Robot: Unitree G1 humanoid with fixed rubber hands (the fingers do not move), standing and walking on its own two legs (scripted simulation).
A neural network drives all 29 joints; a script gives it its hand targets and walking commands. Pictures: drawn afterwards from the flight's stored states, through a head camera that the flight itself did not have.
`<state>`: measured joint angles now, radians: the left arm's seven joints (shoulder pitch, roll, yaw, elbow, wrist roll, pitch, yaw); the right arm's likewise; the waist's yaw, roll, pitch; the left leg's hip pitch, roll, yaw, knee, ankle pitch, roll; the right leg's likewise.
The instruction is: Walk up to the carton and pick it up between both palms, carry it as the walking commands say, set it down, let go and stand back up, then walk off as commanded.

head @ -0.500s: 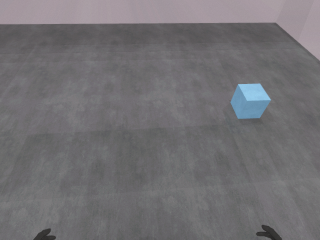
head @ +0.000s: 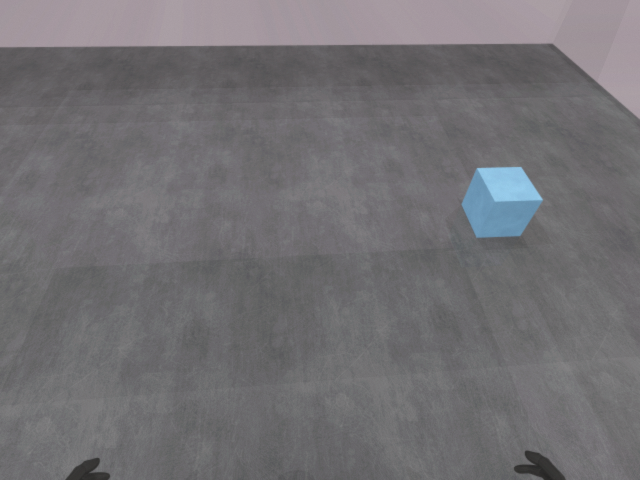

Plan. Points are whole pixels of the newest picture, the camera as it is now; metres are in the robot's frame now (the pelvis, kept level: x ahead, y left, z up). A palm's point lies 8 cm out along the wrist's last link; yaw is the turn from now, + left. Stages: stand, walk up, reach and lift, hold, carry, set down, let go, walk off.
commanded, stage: stand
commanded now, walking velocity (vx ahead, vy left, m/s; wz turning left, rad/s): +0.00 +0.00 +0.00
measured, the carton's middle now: (498, 202) +1.27 -0.83 -0.67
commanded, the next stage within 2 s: walk up in 0.66 s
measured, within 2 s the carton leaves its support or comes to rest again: neither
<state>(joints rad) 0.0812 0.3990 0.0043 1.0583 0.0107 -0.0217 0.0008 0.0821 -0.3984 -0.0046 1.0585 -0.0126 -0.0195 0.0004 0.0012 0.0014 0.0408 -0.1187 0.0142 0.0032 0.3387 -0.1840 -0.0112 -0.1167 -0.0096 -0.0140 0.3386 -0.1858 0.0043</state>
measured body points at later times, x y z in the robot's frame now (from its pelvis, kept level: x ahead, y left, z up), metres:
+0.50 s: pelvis +0.01 +0.00 +0.00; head +0.01 +0.00 +0.45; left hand +0.11 +0.32 -0.11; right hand +0.11 -0.32 -0.11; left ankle +0.00 +0.13 -0.75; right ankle +0.00 -0.12 -0.75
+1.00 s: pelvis +0.02 -0.02 +0.00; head +0.03 -0.03 +0.45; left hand +0.13 +0.30 -0.11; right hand +0.07 -0.35 -0.13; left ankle +0.00 +0.13 -0.75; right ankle +0.01 -0.16 -0.72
